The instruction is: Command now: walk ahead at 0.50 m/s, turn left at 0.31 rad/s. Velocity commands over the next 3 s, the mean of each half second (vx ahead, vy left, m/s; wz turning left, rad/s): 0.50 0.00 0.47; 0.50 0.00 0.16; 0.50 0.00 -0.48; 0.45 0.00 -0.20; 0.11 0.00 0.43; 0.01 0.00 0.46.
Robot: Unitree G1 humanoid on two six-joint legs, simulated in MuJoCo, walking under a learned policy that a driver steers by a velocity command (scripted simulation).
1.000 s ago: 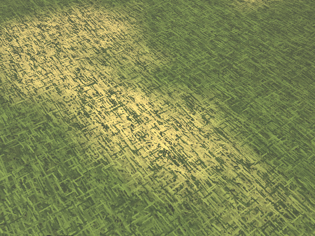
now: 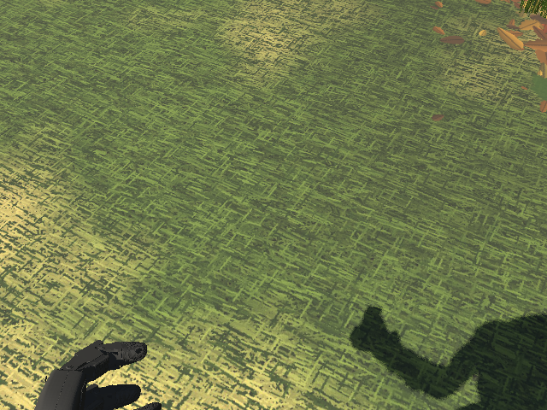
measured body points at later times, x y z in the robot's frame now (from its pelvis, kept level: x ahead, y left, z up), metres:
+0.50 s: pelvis +0.25 +0.05 -0.01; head +0.28 +0.07 +0.44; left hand +0.19 +0.35 -0.14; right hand +0.53 -0.12 -0.08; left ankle +0.34 +0.17 -0.73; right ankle +0.11 -0.12 -0.72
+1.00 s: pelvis +0.52 +0.14 +0.00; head +0.55 +0.15 +0.45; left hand +0.63 +0.43 -0.09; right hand +0.66 -0.12 -0.11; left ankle +0.34 +0.17 -0.73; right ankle +0.71 +0.08 -0.71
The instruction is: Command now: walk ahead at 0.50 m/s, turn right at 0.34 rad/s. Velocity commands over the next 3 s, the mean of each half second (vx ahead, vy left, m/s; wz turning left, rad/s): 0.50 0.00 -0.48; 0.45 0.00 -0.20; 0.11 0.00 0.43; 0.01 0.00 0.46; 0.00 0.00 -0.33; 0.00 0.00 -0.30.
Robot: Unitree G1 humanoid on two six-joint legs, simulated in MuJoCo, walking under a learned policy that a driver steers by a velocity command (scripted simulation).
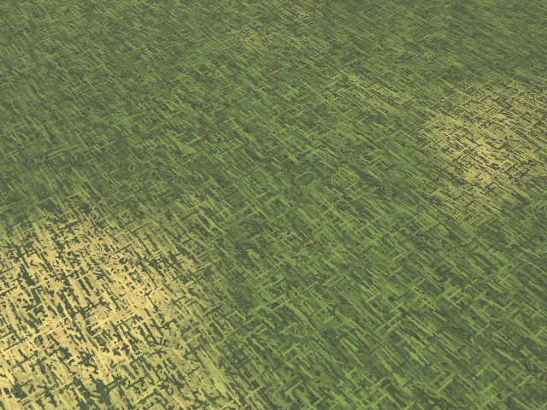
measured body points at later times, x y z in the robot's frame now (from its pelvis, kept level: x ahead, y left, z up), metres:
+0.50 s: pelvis +0.30 -0.03 +0.00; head +0.33 -0.04 +0.45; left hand +0.41 +0.25 -0.11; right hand +0.47 -0.32 -0.06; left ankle +0.48 +0.06 -0.72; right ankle +0.16 -0.10 -0.73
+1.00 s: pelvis +0.54 -0.12 +0.00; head +0.57 -0.14 +0.45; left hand +0.86 -0.02 -0.06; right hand +0.41 -0.38 -0.13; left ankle +0.48 +0.06 -0.73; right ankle +0.61 -0.28 -0.73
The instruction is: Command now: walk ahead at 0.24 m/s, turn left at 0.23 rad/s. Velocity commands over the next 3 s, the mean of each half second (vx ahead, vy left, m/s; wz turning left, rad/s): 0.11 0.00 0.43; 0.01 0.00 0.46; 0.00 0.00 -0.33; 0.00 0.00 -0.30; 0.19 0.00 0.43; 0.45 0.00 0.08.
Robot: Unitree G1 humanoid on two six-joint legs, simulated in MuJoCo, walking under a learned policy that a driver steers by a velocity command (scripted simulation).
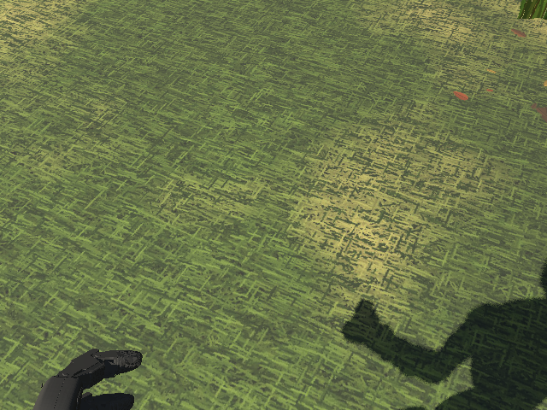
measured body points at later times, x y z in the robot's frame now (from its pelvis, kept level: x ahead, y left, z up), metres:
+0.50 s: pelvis +0.08 +0.03 +0.00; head +0.10 +0.07 +0.45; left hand +0.14 +0.34 -0.12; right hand +0.29 -0.21 -0.07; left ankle +0.08 +0.12 -0.73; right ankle +0.10 -0.12 -0.68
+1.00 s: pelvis +0.10 +0.00 +0.01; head +0.13 +0.00 +0.46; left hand +0.08 +0.31 -0.09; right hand +0.39 -0.15 -0.09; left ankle +0.05 +0.12 -0.70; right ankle +0.17 -0.10 -0.73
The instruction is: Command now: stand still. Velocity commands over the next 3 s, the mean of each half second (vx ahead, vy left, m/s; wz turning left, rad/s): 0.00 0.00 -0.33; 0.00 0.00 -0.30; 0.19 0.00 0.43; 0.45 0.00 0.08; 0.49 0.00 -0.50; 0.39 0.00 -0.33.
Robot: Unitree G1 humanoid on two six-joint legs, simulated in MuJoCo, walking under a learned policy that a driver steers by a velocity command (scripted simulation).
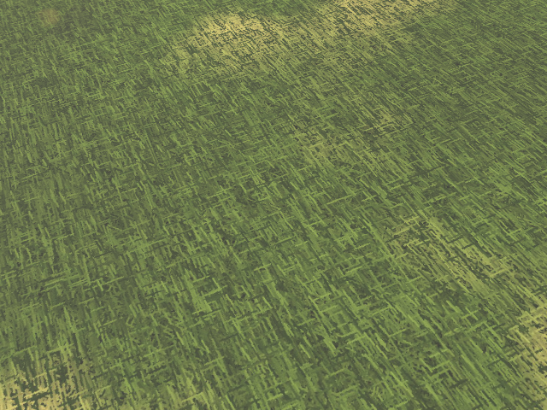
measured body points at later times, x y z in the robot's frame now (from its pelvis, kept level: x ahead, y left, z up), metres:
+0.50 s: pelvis -0.02 -0.02 -0.01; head +0.01 -0.04 +0.44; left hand +0.20 +0.23 -0.10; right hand +0.03 -0.33 -0.12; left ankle -0.02 +0.14 -0.74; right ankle -0.04 -0.12 -0.73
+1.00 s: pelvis -0.01 -0.03 +0.00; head +0.00 -0.04 +0.45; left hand +0.24 +0.13 -0.11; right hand -0.01 -0.34 -0.11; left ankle +0.05 +0.10 -0.74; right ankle -0.04 -0.12 -0.74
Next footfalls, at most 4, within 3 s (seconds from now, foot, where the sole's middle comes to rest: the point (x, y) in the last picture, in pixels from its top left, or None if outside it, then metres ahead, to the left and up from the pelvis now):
0.18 left None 0.02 0.14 -0.78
0.52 right None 0.00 -0.13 -0.78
0.96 left None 0.09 0.08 -0.78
1.52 left None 0.21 0.12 -0.78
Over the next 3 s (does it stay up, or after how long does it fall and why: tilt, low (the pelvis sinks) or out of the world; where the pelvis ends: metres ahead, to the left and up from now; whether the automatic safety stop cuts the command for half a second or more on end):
stays up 0.87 -0.10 -0.01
